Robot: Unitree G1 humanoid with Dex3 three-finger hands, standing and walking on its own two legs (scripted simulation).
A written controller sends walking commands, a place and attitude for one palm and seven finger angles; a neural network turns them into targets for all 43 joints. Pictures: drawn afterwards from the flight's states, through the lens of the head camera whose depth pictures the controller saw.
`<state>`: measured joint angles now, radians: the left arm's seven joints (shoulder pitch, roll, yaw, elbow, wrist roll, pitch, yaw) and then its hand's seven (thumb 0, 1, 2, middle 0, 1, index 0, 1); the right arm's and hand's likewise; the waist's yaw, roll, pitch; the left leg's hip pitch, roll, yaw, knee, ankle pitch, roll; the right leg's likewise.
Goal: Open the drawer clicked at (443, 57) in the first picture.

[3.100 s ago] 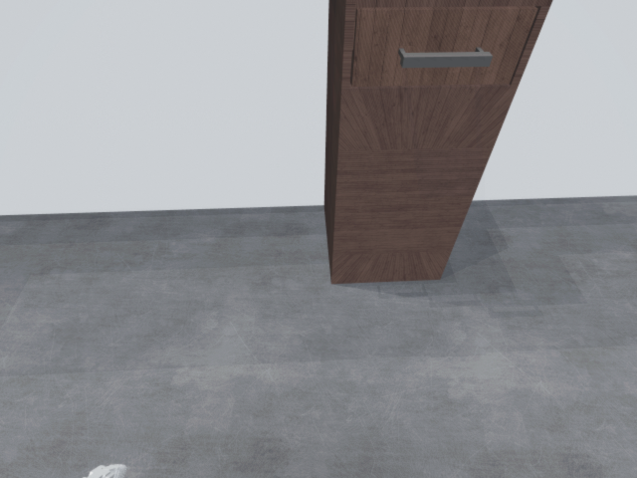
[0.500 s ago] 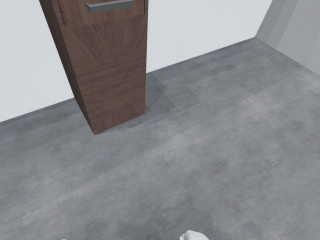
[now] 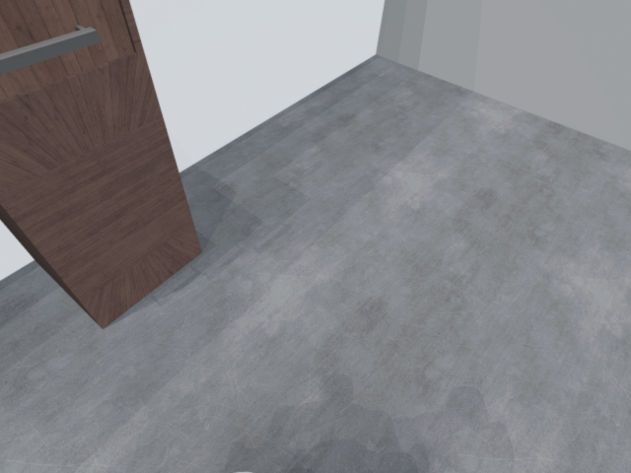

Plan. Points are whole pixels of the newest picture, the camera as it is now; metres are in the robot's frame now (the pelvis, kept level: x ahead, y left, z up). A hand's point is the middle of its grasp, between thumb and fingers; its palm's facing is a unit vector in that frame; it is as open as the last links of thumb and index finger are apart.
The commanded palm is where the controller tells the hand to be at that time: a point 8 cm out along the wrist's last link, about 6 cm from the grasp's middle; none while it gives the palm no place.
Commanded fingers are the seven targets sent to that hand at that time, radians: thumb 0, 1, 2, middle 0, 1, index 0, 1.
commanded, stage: walk to a spot facing it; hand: left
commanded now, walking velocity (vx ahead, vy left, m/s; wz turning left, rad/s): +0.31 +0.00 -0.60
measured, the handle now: (42, 45) +0.79 +0.59 +0.13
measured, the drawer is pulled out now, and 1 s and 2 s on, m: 0.00 0.00 0.00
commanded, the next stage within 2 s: turn to face it in 1.34 s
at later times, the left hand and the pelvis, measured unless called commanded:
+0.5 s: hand (257, 352) +0.34 +0.12 -0.17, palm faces -0.37 -0.92 -0.11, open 7.4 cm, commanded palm none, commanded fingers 0.00 0.90 0.90 -0.20 -0.30 -0.20 -0.30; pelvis +0.17 +0.00 +0.00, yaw -19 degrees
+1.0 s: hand (288, 289) +0.46 +0.08 -0.16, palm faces -0.39 -0.89 -0.22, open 7.4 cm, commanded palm none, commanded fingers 0.00 0.90 0.90 -0.20 -0.30 -0.20 -0.30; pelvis +0.37 -0.09 +0.00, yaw -30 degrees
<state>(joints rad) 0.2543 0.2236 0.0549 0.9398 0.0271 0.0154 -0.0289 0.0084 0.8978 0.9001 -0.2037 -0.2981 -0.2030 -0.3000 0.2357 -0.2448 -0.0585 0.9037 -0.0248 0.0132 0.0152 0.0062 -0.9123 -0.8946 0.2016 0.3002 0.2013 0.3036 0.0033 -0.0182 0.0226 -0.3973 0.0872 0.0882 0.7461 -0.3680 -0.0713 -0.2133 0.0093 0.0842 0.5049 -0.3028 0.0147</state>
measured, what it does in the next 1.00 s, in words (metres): walks ahead, turning right: left foot, then right foot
